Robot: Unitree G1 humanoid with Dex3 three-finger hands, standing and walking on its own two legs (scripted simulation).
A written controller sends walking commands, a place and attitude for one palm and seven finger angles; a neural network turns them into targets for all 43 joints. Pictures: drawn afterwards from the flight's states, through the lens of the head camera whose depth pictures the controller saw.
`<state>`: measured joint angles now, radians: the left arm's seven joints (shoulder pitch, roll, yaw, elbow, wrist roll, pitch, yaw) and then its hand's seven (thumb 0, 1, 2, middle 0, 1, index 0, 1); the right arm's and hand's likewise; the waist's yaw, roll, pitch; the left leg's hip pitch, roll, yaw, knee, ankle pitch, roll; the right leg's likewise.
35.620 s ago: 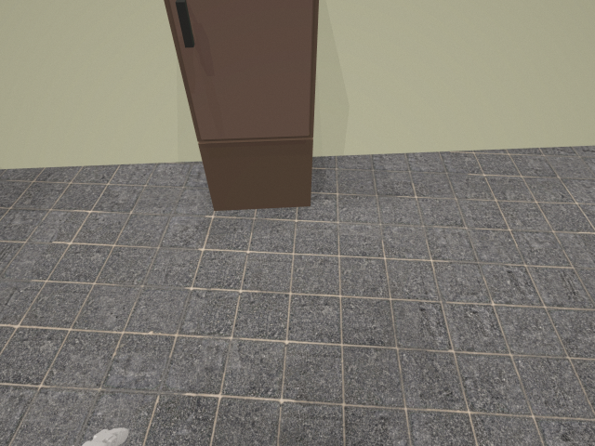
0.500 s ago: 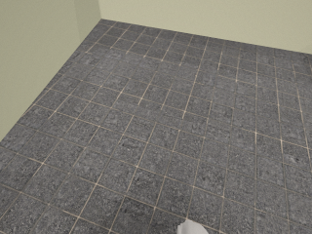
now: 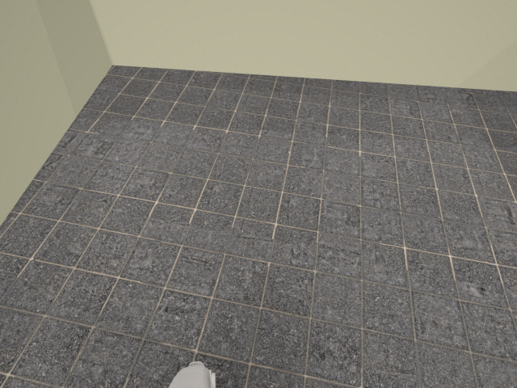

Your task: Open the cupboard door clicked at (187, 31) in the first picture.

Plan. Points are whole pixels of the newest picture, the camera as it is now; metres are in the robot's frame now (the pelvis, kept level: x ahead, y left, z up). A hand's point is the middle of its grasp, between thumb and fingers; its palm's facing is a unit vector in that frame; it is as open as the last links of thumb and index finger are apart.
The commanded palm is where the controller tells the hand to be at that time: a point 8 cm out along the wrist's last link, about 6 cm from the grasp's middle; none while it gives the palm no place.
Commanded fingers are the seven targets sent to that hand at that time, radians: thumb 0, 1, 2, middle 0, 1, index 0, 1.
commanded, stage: turn to face it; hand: left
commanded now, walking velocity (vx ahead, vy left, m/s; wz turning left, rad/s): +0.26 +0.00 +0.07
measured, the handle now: out of the picture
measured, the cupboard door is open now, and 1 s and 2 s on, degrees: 41 41 41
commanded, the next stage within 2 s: none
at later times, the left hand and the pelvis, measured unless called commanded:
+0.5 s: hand (157, 327) +0.25 +0.21 -0.17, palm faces +0.21 -0.95 -0.21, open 7.4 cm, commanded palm none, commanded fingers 0.00 0.90 0.90 -0.20 -0.30 -0.20 -0.30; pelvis +0.17 +0.00 -0.01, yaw +11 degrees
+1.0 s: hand (137, 369) +0.18 +0.23 -0.19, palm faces +0.52 -0.82 -0.25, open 7.4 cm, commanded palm none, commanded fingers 0.00 0.90 0.90 -0.20 -0.30 -0.20 -0.30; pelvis +0.23 +0.01 -0.01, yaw +30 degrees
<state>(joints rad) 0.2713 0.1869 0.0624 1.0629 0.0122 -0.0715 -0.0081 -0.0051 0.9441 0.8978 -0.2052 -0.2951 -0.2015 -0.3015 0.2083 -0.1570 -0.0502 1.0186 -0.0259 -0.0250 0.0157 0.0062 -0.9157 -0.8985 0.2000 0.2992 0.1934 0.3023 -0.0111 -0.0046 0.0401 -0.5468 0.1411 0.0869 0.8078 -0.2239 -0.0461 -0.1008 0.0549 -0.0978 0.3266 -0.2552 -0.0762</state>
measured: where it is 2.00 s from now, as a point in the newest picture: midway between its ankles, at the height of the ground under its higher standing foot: (269, 366)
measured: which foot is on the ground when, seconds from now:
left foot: up 0.00-0.12, down 0.14-0.50, up 0.52-0.82, down 0.84-1.00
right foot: down 0.00-0.14, up 0.16-0.48, down 0.50-0.84, up 0.86-1.00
